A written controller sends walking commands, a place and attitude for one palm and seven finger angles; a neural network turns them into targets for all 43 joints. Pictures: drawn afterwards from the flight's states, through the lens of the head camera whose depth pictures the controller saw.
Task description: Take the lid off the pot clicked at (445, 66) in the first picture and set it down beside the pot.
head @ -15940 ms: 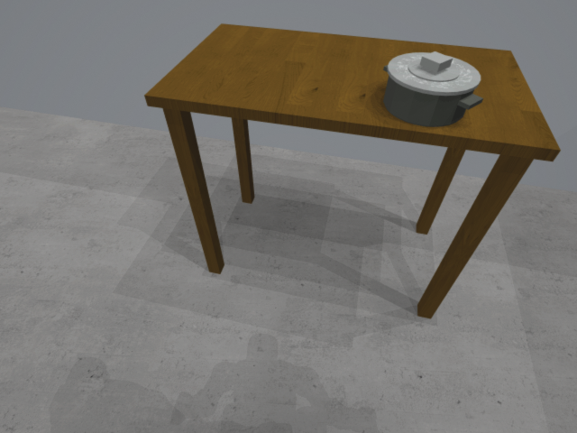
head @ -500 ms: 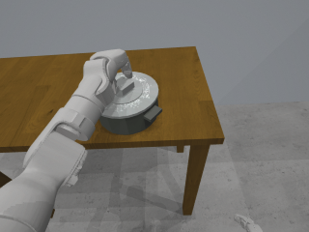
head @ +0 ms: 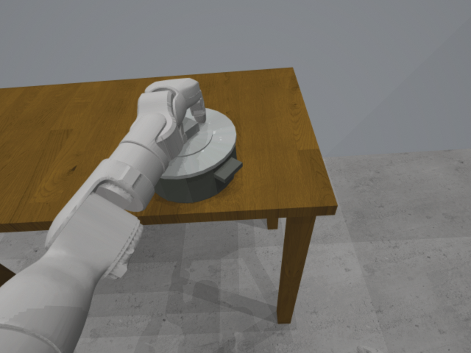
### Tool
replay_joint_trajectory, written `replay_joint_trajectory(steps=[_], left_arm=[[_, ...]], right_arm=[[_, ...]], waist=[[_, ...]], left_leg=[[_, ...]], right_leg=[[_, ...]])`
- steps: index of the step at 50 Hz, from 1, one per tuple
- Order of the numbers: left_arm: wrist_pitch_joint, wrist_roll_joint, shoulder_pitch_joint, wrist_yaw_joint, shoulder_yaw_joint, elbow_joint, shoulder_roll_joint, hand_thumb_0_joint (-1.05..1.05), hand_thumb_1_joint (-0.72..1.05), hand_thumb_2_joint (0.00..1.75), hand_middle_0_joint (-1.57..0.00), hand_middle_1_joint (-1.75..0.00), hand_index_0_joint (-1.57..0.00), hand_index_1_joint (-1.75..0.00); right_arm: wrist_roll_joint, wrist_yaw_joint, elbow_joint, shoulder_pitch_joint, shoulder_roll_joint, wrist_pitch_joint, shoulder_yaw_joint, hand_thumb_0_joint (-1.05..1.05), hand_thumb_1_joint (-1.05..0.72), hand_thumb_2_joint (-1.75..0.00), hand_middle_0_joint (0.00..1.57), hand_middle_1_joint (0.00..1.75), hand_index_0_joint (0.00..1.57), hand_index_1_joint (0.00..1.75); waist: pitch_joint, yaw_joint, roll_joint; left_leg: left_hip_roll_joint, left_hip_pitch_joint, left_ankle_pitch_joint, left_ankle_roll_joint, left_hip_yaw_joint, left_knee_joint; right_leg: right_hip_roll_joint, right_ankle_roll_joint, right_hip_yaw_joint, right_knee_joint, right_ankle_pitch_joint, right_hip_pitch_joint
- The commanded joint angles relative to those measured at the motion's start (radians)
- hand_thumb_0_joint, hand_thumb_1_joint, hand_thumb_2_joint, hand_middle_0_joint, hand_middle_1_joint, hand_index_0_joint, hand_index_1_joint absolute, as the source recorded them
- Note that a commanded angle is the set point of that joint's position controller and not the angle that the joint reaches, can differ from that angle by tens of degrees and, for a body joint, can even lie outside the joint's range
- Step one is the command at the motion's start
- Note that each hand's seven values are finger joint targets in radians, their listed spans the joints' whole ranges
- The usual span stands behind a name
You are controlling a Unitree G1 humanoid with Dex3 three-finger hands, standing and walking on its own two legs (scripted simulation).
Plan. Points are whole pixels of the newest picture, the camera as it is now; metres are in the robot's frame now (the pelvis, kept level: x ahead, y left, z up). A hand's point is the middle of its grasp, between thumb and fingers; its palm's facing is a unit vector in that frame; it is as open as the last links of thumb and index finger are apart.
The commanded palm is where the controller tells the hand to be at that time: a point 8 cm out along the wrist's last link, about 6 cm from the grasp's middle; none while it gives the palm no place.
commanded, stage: lower the open fingers around the knob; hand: left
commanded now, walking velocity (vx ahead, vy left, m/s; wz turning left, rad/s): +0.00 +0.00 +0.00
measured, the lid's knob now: (181, 128) +0.48 +0.10 +0.15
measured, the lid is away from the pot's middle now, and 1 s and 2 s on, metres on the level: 0.00 0.00 0.00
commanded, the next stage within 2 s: close the fingers and squeeze the knob in 0.34 s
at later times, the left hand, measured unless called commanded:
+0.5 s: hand (175, 132) +0.44 +0.10 +0.18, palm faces -0.28 -0.08 -0.96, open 9.6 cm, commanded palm +0.42 +0.11 +0.23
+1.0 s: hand (176, 133) +0.44 +0.10 +0.17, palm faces -0.30 -0.07 -0.95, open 8.6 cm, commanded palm +0.42 +0.11 +0.23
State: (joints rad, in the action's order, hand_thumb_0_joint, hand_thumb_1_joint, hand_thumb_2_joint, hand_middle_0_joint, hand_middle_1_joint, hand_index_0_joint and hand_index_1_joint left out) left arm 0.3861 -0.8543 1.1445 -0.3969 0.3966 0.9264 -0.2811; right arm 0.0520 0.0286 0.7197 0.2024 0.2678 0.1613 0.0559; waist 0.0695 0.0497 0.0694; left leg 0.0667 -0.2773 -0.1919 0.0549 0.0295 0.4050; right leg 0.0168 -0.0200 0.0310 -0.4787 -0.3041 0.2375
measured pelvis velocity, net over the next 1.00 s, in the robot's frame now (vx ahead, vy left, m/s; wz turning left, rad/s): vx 0.00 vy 0.00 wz -0.01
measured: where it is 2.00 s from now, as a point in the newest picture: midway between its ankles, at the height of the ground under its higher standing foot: outside the picture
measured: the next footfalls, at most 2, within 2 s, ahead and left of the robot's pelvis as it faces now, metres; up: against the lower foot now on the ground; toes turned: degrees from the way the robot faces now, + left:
none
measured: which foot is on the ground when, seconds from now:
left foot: down 0.00-1.00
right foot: down 0.00-1.00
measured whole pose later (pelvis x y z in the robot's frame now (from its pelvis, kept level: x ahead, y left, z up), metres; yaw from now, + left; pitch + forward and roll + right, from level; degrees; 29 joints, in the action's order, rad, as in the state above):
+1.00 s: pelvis +0.00 +0.00 +0.00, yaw +0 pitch +3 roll +1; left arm 0.39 -0.84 1.06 -0.41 0.38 0.81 -0.31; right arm 0.06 0.03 0.70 0.16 0.27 0.16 0.06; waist 0.07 0.04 0.07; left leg 0.06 -0.26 -0.19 0.06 0.03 0.41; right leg 0.01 -0.02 0.02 -0.48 -0.30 0.22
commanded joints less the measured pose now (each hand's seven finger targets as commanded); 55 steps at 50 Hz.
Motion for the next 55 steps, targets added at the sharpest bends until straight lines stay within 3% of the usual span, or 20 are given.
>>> replay_joint_trajectory(steps=[1, 4, 5, 8, 10, 14, 16, 22, 23, 26, 28, 29, 31, 35, 38, 41, 42, 43, 47, 55], left_arm=[[-0.007, -0.007, 0.470, 0.020, -0.094, -0.145, -0.176, 0.00, -0.34, 1.73, -0.91, -0.08, -0.91, -0.08], [-0.012, -0.003, 0.462, 0.017, -0.082, -0.181, -0.162, 0.00, -0.34, 1.73, -0.91, -0.08, -0.91, -0.08], [-0.010, -0.005, 0.442, 0.019, -0.114, -0.175, -0.196, 0.00, -0.34, 1.73, -0.91, -0.08, -0.91, -0.08], [-0.008, 0.010, 0.426, 0.015, -0.083, -0.228, -0.159, 0.00, -0.34, 1.73, -0.91, -0.08, -0.91, -0.08], [-0.005, -0.008, 0.410, 0.020, -0.131, -0.187, -0.234, 0.00, -0.34, 1.73, -0.91, -0.08, -0.91, -0.08], [-0.006, -0.008, 0.413, 0.020, -0.099, -0.247, -0.204, 0.00, -0.34, 1.73, -0.91, -0.08, -0.91, -0.08], [-0.002, -0.020, 0.406, 0.023, -0.131, -0.255, -0.247, 0.00, -0.34, 1.73, -0.91, -0.08, -0.91, -0.08], [0.006, -0.017, 0.424, 0.025, -0.103, -0.279, -0.228, 0.00, -0.34, 1.73, -0.91, -0.08, -0.91, -0.08], [-0.001, -0.004, 0.417, 0.027, -0.130, -0.322, -0.252, 0.00, -0.15, 1.17, -0.64, -0.49, -0.64, -0.49], [0.013, -0.012, 0.396, 0.020, -0.081, -0.301, -0.194, 0.00, -0.12, 1.16, -0.63, -0.57, -0.63, -0.57], [0.010, -0.003, 0.409, 0.022, -0.103, -0.335, -0.219, 0.00, -0.10, 1.16, -0.63, -0.61, -0.63, -0.61], [0.012, -0.020, 0.408, 0.026, -0.146, -0.293, -0.276, 0.00, -0.09, 1.15, -0.62, -0.63, -0.62, -0.63], [0.013, -0.019, 0.424, 0.023, -0.133, -0.262, -0.274, 0.00, -0.07, 1.15, -0.62, -0.67, -0.62, -0.67], [0.006, -0.016, 0.450, 0.021, -0.078, -0.310, -0.196, 0.00, -0.03, 1.13, -0.62, -0.74, -0.62, -0.74], [0.002, -0.015, 0.415, 0.020, -0.169, -0.338, -0.293, 0.00, 0.01, 1.11, -0.63, -0.78, -0.63, -0.78], [0.013, -0.012, 0.437, 0.016, -0.056, -0.304, -0.163, 0.00, 0.04, 1.10, -0.63, -0.82, -0.63, -0.82], [0.015, -0.014, 0.439, 0.020, -0.072, -0.300, -0.183, 0.00, 0.05, 1.09, -0.64, -0.83, -0.64, -0.83], [0.007, -0.012, 0.443, 0.026, -0.141, -0.313, -0.260, 0.00, 0.06, 1.08, -0.64, -0.84, -0.64, -0.84], [0.008, -0.012, 0.451, 0.022, -0.092, -0.274, -0.207, 0.00, 0.11, 1.05, -0.65, -0.88, -0.65, -0.88], [0.002, -0.020, 0.431, 0.023, -0.110, -0.214, -0.233, 0.00, 0.21, 0.97, -0.69, -0.94, -0.69, -0.94]], right_arm=[[-0.002, 0.007, -0.140, -0.097, 0.114, -0.050, -0.034, 0.00, -0.90, -0.90, 0.20, 0.30, 0.20, 0.30], [-0.002, 0.004, -0.150, -0.106, 0.113, -0.054, -0.036, 0.00, -0.90, -0.90, 0.20, 0.30, 0.20, 0.30], [-0.002, 0.005, -0.147, -0.098, 0.114, -0.055, -0.038, 0.00, -0.90, -0.90, 0.20, 0.30, 0.20, 0.30], [0.001, -0.001, -0.158, -0.106, 0.115, -0.054, -0.043, 0.00, -0.90, -0.90, 0.20, 0.30, 0.20, 0.30], [0.002, 0.004, -0.155, -0.113, 0.118, -0.053, -0.033, 0.00, -0.90, -0.90, 0.20, 0.30, 0.20, 0.30], [0.006, 0.001, -0.169, -0.132, 0.110, -0.054, -0.034, 0.00, -0.90, -0.90, 0.20, 0.30, 0.20, 0.30], [0.006, 0.000, -0.171, -0.142, 0.112, -0.053, -0.034, 0.00, -0.90, -0.90, 0.20, 0.30, 0.20, 0.30], [0.012, 0.003, -0.175, -0.163, 0.106, -0.047, -0.029, 0.00, -0.90, -0.90, 0.20, 0.30, 0.20, 0.30], [0.008, 0.002, -0.180, -0.165, 0.115, -0.045, -0.036, 0.00, -0.90, -0.90, 0.20, 0.30, 0.20, 0.30], [0.012, -0.002, -0.178, -0.172, 0.101, -0.044, -0.030, 0.00, -0.90, -0.90, 0.20, 0.30, 0.20, 0.30], [0.009, -0.002, -0.180, -0.178, 0.111, -0.041, -0.033, 0.00, -0.90, -0.90, 0.20, 0.30, 0.20, 0.30], [0.007, 0.001, -0.172, -0.173, 0.109, -0.041, -0.026, 0.00, -0.90, -0.90, 0.20, 0.30, 0.20, 0.30], [0.011, 0.009, -0.168, -0.175, 0.105, -0.040, -0.019, 0.00, -0.90, -0.90, 0.20, 0.30, 0.20, 0.30], [0.010, 0.004, -0.172, -0.178, 0.101, -0.046, -0.027, 0.00, -0.90, -0.90, 0.20, 0.30, 0.20, 0.30], [0.000, 0.000, -0.178, -0.175, 0.111, -0.050, -0.030, 0.00, -0.90, -0.90, 0.20, 0.30, 0.20, 0.30], [0.012, -0.003, -0.167, -0.168, 0.098, -0.044, -0.029, 0.00, -0.90, -0.90, 0.20, 0.30, 0.20, 0.30], [0.011, -0.002, -0.165, -0.166, 0.103, -0.045, -0.031, 0.00, -0.90, -0.90, 0.20, 0.30, 0.20, 0.30], [0.005, 0.000, -0.165, -0.161, 0.113, -0.046, -0.033, 0.00, -0.90, -0.90, 0.20, 0.30, 0.20, 0.30], [0.008, 0.006, -0.161, -0.156, 0.104, -0.052, -0.027, 0.00, -0.90, -0.90, 0.20, 0.30, 0.20, 0.30], [0.006, 0.013, -0.155, -0.139, 0.113, -0.053, -0.026, 0.00, -0.90, -0.90, 0.20, 0.30, 0.20, 0.30]], waist=[[0.319, -0.004, -0.187], [0.324, -0.005, -0.176], [0.324, -0.014, -0.178], [0.316, -0.014, -0.165], [0.291, -0.021, -0.177], [0.313, -0.020, -0.151], [0.324, -0.025, -0.145], [0.302, -0.016, -0.157], [0.335, -0.023, -0.141], [0.324, -0.016, -0.138], [0.327, -0.018, -0.127], [0.328, -0.023, -0.152], [0.294, -0.018, -0.180], [0.332, -0.012, -0.120], [0.398, -0.034, -0.130], [0.313, -0.007, -0.146], [0.302, -0.009, -0.143], [0.326, -0.023, -0.147], [0.316, -0.015, -0.148], [0.298, -0.014, -0.162]], left_leg=[[0.011, 0.206, 0.256, 0.027, -0.046, -0.001], [0.012, 0.214, 0.271, 0.029, -0.043, 0.001], [0.011, 0.212, 0.278, 0.031, -0.042, 0.002], [0.012, 0.216, 0.291, 0.032, -0.043, 0.004], [0.014, 0.186, 0.259, 0.032, -0.034, 0.000], [0.013, 0.210, 0.286, 0.032, -0.033, 0.007], [0.011, 0.211, 0.286, 0.030, -0.031, 0.012], [0.012, 0.205, 0.260, 0.029, -0.030, 0.011], [0.009, 0.218, 0.287, 0.029, -0.036, 0.017], [0.010, 0.230, 0.307, 0.026, -0.038, 0.023], [0.010, 0.235, 0.310, 0.026, -0.044, 0.027], [0.008, 0.219, 0.294, 0.025, -0.039, 0.023], [0.012, 0.184, 0.243, 0.025, -0.034, 0.011], [0.007, 0.242, 0.298, 0.022, -0.046, 0.020], [0.008, 0.246, 0.345, 0.023, -0.049, 0.033], [0.006, 0.233, 0.297, 0.021, -0.048, 0.018], [0.005, 0.233, 0.290, 0.021, -0.050, 0.015], [0.005, 0.231, 0.287, 0.022, -0.054, 0.014], [0.009, 0.227, 0.273, 0.024, -0.048, 0.006], [0.008, 0.196, 0.235, 0.025, -0.043, -0.002]], right_leg=[[-0.037, -0.017, -0.020, 0.048, 0.402, -0.044], [-0.036, -0.017, -0.020, 0.048, 0.414, -0.051], [-0.037, -0.017, -0.022, 0.048, 0.422, -0.060], [-0.036, -0.019, -0.020, 0.054, 0.428, -0.058], [-0.037, -0.016, -0.025, 0.053, 0.422, -0.067], [-0.032, -0.017, -0.028, 0.049, 0.437, -0.070], [-0.033, -0.018, -0.032, 0.046, 0.436, -0.074], [-0.033, -0.017, -0.031, 0.052, 0.419, -0.059], [-0.030, -0.021, -0.029, 0.048, 0.437, -0.072], [-0.034, -0.020, -0.027, 0.044, 0.435, -0.050], [-0.034, -0.024, -0.024, 0.047, 0.433, -0.046], [-0.034, -0.021, -0.029, 0.043, 0.432, -0.061], [-0.032, -0.016, -0.028, 0.049, 0.411, -0.062], [-0.034, -0.023, -0.023, 0.042, 0.413, -0.033], [-0.032, -0.024, -0.031, 0.033, 0.456, -0.086], [-0.039, -0.020, -0.017, 0.048, 0.402, -0.025], [-0.039, -0.022, -0.017, 0.051, 0.392, -0.021], [-0.038, -0.025, -0.020, 0.050, 0.394, -0.041], [-0.038, -0.021, -0.021, 0.050, 0.396, -0.040], [-0.037, -0.020, -0.021, 0.054, 0.375, -0.042]])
